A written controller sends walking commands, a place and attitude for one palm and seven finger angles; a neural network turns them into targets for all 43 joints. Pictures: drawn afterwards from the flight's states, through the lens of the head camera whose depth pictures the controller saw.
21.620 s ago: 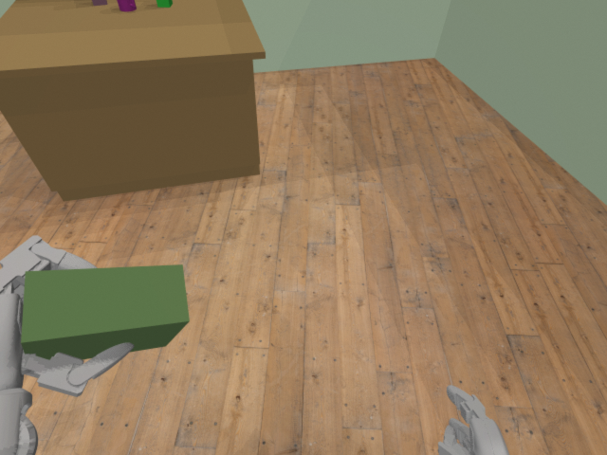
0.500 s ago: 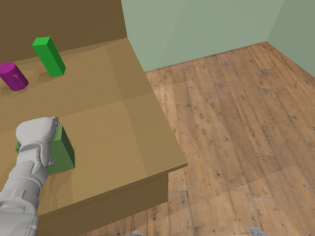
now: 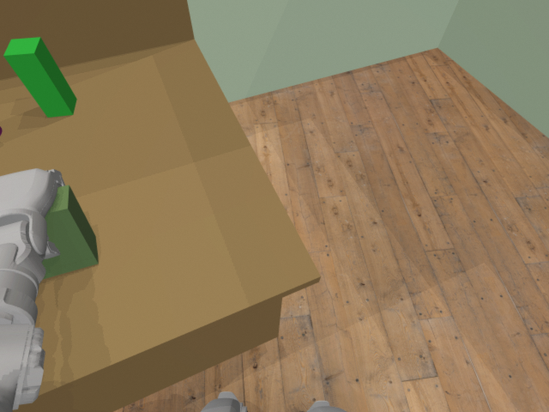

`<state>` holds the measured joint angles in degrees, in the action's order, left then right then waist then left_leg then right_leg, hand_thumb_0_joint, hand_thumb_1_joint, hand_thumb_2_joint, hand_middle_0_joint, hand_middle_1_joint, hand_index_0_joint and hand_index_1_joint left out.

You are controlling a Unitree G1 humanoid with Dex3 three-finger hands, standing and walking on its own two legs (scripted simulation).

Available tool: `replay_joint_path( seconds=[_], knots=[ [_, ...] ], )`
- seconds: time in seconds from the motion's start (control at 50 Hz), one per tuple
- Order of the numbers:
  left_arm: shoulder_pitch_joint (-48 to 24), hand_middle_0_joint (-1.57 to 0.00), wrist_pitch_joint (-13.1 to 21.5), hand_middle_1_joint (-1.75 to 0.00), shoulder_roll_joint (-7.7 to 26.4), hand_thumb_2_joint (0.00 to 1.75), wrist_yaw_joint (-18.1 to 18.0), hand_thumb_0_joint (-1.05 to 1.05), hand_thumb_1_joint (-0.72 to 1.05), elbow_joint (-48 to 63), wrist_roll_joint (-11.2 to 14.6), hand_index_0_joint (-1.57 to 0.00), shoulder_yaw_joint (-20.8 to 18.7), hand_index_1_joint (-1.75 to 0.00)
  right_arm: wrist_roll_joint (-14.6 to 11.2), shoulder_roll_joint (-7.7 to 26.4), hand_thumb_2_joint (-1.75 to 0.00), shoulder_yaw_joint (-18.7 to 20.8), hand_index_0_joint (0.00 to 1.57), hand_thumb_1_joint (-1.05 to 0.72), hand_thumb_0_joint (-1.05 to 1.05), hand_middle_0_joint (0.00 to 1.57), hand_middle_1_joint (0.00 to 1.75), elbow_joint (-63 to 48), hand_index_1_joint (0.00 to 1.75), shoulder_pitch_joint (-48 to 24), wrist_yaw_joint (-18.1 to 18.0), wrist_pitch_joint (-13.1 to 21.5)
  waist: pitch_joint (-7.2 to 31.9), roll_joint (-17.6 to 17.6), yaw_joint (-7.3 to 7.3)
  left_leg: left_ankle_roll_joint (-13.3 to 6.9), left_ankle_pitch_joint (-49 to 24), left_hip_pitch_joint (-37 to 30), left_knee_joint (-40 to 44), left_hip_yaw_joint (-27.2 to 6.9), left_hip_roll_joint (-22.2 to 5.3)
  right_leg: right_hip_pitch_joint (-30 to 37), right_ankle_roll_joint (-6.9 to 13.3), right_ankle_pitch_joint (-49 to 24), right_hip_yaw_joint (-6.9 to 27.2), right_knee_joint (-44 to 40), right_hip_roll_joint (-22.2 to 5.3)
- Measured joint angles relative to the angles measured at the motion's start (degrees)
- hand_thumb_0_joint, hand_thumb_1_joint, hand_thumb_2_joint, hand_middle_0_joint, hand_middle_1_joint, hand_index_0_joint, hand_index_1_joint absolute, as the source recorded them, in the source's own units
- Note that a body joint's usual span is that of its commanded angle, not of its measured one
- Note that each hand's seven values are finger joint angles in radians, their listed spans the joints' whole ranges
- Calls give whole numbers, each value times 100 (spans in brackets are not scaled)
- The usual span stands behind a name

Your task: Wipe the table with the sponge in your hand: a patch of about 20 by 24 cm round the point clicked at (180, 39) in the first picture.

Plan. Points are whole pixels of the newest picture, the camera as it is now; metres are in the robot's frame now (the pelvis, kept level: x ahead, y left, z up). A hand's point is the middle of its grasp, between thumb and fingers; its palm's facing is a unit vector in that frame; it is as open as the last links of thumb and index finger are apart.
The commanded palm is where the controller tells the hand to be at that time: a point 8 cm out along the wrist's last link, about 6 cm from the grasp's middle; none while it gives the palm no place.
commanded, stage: wipe forward along the first lane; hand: left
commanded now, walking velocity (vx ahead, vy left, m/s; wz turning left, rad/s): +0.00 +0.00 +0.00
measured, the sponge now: (53, 244) +0.37 +0.37 -0.03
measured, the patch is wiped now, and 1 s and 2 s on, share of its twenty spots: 0.20 0.25 0.45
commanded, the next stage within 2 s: slide across to the middle lane in 0.20 s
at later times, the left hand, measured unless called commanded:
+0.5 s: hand (36, 200) +0.43 +0.39 +0.02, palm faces -0.14 +0.02 -0.99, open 10.1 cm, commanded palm +0.42 +0.35 +0.07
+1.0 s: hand (82, 184) +0.45 +0.32 +0.03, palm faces -0.11 +0.00 -0.99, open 10.1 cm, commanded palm +0.44 +0.29 +0.07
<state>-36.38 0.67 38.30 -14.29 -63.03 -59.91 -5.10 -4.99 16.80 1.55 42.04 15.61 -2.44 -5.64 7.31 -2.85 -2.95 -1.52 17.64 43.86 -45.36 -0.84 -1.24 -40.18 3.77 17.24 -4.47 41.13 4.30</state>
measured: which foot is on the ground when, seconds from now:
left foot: down 0.00-1.00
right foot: down 0.00-1.00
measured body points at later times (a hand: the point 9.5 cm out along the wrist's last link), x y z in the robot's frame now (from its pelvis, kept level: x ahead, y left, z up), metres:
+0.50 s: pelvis +0.02 +0.04 +0.00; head +0.10 +0.05 +0.45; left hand +0.43 +0.38 +0.08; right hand +0.07 -0.23 -0.12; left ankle +0.04 +0.11 -0.70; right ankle +0.02 -0.08 -0.70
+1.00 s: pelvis +0.04 +0.04 +0.02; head +0.10 +0.04 +0.46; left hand +0.45 +0.32 +0.08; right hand +0.14 -0.21 -0.12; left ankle +0.04 +0.11 -0.70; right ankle +0.02 -0.08 -0.70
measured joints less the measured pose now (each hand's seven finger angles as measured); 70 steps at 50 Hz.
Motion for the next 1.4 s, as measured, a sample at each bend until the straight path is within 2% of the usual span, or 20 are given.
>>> replay_joint_path(
  seconds=[0.34,0.4,0.58,0.68,0.76,0.84,0.9,0.98,1.1,1.24,1.4],
  knots=[
    [-567,-73,-71,-132,22,108,8,2,-57,-272,-165,-80,195,-129,73,-131,-89,-34,20,-91,1,20,30,-79,30,50,100,-113,86,53,-73,-189,57,171,-32,90,143,-120,-227,14,88,-53,-142],
    [-502,-73,-151,-132,-69,108,-19,2,-57,-124,-159,-80,344,-129,90,-149,-89,5,20,-91,1,20,30,-75,30,74,117,-140,82,42,-41,-224,66,124,-5,110,169,-66,-267,12,109,-98,-168],
    [-322,-73,-551,-133,-472,108,-283,2,-57,176,123,-79,819,-129,86,-272,-89,61,20,-91,1,20,30,165,30,26,129,-158,36,71,82,-294,60,-300,223,89,303,389,-345,35,95,-323,-287],
    [-485,-73,-825,-133,-688,108,-250,1,-57,148,163,-79,1108,-129,104,-327,-89,66,20,-91,1,20,30,233,30,-118,140,-131,10,87,128,-304,41,-454,333,49,366,554,-330,50,58,-414,-341],
    [-542,-72,-912,-133,-876,108,-210,1,-57,248,226,-79,1281,-130,123,-346,-89,89,20,-91,1,20,30,229,30,-223,159,-155,11,61,177,-303,48,-563,400,38,388,663,-324,65,53,-473,-358],
    [-523,-72,-942,-133,-1100,108,-191,1,-56,321,249,-79,1286,-130,138,-360,-89,75,20,-91,1,20,30,208,30,-325,189,-240,32,42,198,-289,56,-686,489,56,383,771,-328,71,79,-548,-352],
    [-500,-72,-1043,-133,-1257,108,-251,1,-56,350,145,-78,1289,-130,156,-376,-89,68,20,-91,1,20,30,175,30,-383,222,-312,39,36,199,-269,61,-763,550,69,368,832,-327,76,98,-593,-338],
    [-404,-72,-1171,-134,-1389,108,-352,1,-56,389,139,-78,1213,-130,176,-385,-89,53,20,-91,1,20,30,158,30,-434,249,-415,52,28,194,-230,59,-870,645,89,321,921,-322,58,130,-688,-291],
    [-268,-71,-1388,-134,-1437,108,-422,1,-55,407,142,-78,1167,-130,164,-344,-89,51,20,-91,1,20,30,163,30,-444,251,-512,32,36,160,-163,43,-1018,773,87,254,1049,-245,36,140,-803,-221],
    [215,-70,-1415,-134,-1455,107,-435,0,-54,786,261,-76,1033,-131,109,-206,-89,67,20,-91,1,20,30,142,30,-380,226,-604,42,30,165,-110,20,-1265,942,119,193,1261,-182,4,184,-944,-158],
    [590,-69,-1457,-134,-1483,106,-439,0,-52,1124,246,-75,1029,-131,49,-111,-90,87,20,-91,1,20,30,33,29,-412,206,-605,41,64,168,-78,-12,-1424,1028,132,172,1394,-144,-16,201,-992,-136]
  ],
)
